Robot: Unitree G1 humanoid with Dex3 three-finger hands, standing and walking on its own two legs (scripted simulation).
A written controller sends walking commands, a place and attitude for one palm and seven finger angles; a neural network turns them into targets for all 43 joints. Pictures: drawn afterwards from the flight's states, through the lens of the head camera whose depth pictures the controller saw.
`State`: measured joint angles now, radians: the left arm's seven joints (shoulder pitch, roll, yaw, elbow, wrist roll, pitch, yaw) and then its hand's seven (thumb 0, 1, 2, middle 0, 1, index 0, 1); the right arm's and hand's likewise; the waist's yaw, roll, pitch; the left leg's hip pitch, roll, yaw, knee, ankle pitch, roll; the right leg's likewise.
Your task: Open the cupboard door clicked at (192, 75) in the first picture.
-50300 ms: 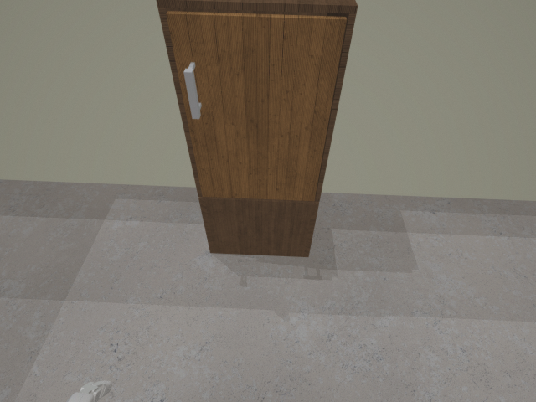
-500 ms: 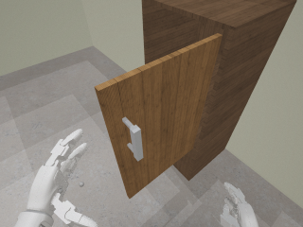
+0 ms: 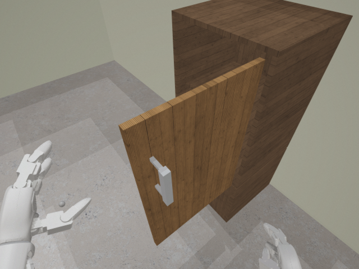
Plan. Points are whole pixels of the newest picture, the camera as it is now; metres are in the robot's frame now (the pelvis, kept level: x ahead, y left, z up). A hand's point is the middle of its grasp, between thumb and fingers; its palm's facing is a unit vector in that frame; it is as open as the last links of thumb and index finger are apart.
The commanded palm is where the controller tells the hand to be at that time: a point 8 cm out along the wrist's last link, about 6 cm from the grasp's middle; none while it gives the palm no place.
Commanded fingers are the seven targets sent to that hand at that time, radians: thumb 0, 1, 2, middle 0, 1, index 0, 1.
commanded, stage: draw the hand back to the body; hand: left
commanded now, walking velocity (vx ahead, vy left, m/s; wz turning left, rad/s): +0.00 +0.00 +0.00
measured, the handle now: (161, 181) +0.29 +0.09 +0.05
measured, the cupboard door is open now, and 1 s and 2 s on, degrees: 90 90 90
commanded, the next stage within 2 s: step back with the hand held close in 0.62 s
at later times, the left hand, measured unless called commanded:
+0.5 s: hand (54, 190) +0.20 +0.25 +0.15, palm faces +0.43 -0.81 -0.39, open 7.6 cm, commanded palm +0.14 +0.29 +0.17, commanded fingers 0.00 0.90 0.90 -0.20 -0.30 -0.20 -0.30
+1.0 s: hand (52, 198) +0.18 +0.25 +0.14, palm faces +0.31 -0.81 -0.50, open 7.4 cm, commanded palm +0.12 +0.30 +0.18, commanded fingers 0.00 0.90 0.90 -0.20 -0.30 -0.20 -0.30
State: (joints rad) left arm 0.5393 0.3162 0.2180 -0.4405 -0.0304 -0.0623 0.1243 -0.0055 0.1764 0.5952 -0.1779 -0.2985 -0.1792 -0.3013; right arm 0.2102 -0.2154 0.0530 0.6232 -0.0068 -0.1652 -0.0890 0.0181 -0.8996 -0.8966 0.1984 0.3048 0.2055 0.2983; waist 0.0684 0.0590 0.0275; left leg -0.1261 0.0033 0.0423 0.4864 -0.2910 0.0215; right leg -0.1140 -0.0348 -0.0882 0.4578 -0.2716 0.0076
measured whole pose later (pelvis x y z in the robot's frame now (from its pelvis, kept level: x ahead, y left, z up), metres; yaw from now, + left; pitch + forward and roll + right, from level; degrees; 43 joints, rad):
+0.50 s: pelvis +0.00 -0.01 +0.01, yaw -1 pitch -5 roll +0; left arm 0.46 0.32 0.31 -0.38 -0.05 -0.06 0.11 0.01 0.86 0.89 -0.20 -0.30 -0.20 -0.30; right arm 0.18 -0.23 0.02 0.64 -0.01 -0.10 -0.07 0.02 -0.90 -0.90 0.20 0.30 0.20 0.30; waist 0.07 0.06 0.05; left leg -0.06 0.02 0.05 0.40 -0.25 0.01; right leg -0.05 -0.02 -0.08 0.37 -0.24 0.00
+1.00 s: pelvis -0.03 +0.00 +0.00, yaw -1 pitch +0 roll -1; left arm 0.54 0.38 0.36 -0.46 -0.05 -0.12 0.10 0.01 0.89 0.90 -0.21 -0.30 -0.21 -0.30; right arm 0.14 -0.24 0.00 0.57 0.00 -0.03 -0.08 0.02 -0.90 -0.90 0.20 0.30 0.21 0.30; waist 0.01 0.04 0.07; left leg -0.23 0.02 0.06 0.46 -0.23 0.02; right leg -0.21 -0.02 -0.07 0.41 -0.19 0.01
